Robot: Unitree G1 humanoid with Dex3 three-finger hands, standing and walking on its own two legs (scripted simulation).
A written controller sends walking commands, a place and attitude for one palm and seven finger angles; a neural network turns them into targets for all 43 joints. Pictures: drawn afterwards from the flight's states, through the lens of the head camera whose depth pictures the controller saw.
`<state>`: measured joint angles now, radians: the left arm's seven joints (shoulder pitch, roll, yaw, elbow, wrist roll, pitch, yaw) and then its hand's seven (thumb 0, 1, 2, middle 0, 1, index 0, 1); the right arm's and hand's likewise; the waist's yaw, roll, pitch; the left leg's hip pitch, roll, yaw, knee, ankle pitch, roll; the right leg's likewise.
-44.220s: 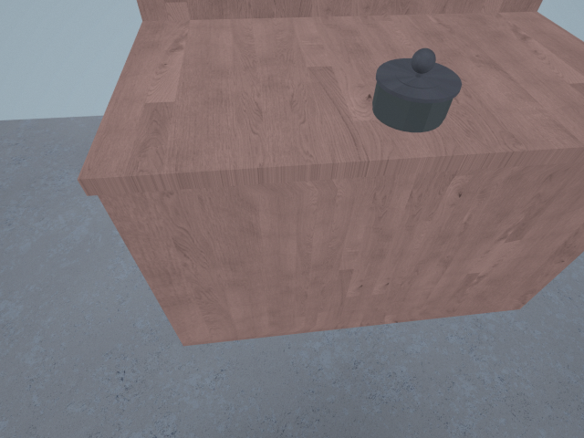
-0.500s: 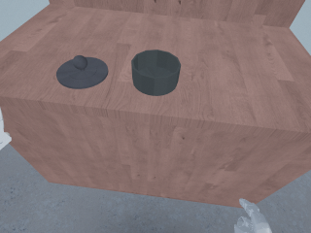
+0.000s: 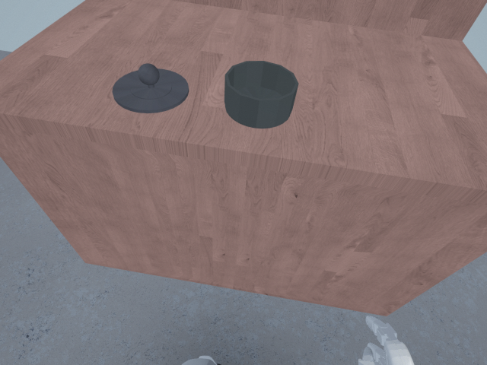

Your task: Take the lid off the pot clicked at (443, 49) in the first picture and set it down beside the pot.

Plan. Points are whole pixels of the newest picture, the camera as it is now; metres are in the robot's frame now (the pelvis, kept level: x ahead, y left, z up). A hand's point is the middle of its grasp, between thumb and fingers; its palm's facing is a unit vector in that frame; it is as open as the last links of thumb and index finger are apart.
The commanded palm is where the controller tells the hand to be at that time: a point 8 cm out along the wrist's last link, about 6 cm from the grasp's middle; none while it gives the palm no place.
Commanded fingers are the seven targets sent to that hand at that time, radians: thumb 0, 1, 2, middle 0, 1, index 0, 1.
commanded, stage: step back with the hand held close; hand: left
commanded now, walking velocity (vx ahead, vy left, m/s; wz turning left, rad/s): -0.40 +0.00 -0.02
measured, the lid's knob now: (148, 74) +0.65 +0.26 +0.12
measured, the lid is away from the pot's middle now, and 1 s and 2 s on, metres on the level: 0.24 0.24 0.24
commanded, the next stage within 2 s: stop stepping back and stand still in 0.34 s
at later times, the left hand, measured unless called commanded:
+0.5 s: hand out of the picture +0.10 +0.27 +0.27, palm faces +0.45 -0.83 -0.32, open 7.4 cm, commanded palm +0.05 +0.31 +0.29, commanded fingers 0.00 0.90 0.90 -0.20 -0.30 -0.20 -0.30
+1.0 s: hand out of the picture -0.03 +0.43 +0.28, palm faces +0.55 -0.83 -0.08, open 7.5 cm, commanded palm -0.13 +0.43 +0.29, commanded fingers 0.00 0.90 0.90 -0.20 -0.30 -0.20 -0.30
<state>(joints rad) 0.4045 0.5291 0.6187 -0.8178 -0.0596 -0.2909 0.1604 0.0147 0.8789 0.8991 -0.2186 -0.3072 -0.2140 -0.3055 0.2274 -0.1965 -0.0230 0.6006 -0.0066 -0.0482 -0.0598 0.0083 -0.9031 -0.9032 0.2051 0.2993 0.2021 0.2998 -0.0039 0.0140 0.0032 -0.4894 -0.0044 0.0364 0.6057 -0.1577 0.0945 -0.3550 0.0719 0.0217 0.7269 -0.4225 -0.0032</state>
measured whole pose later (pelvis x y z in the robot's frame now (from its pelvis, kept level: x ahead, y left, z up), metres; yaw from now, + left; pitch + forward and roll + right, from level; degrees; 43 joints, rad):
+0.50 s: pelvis -0.10 +0.04 -0.02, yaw -3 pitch -2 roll -8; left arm 0.27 0.55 0.52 -0.70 -0.08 -0.30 0.13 0.01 0.88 0.90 -0.22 -0.31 -0.21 -0.31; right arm 0.21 -0.27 -0.05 0.64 0.01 -0.02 -0.06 0.01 -0.90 -0.90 0.20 0.30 0.20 0.30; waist 0.00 0.04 -0.01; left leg -0.55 0.04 0.04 0.63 -0.03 0.10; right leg -0.32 0.04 -0.03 0.68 -0.41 0.02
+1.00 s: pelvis -0.26 +0.15 +0.02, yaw +1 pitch -3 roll -7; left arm 0.08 0.40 0.51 -0.55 -0.09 -0.14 0.14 0.01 0.90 0.90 -0.20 -0.30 -0.19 -0.30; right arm 0.23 -0.13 0.04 0.59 0.03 -0.08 -0.03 0.01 -0.90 -0.90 0.21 0.30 0.20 0.30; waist 0.00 -0.02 0.03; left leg -0.29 0.07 0.08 0.57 -0.24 0.08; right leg -0.51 0.06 -0.05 1.07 -0.36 -0.02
